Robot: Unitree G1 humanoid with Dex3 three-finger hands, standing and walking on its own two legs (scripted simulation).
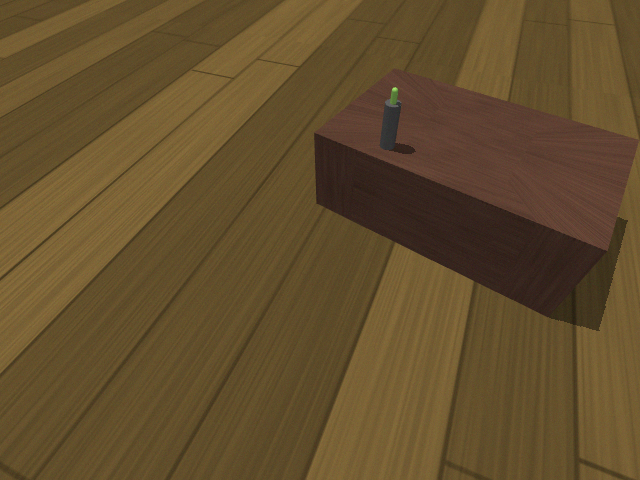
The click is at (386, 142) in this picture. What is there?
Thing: necked bottle
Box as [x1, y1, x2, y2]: [380, 87, 401, 149]
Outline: 395,87 391,91 391,98 385,101 380,139 380,146 384,149 390,149 394,146 401,103 396,99 397,88
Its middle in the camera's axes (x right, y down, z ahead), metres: +0.25 -0.43 +1.35
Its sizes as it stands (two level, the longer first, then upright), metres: 0.057 0.057 0.232
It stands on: a support 0.39 m high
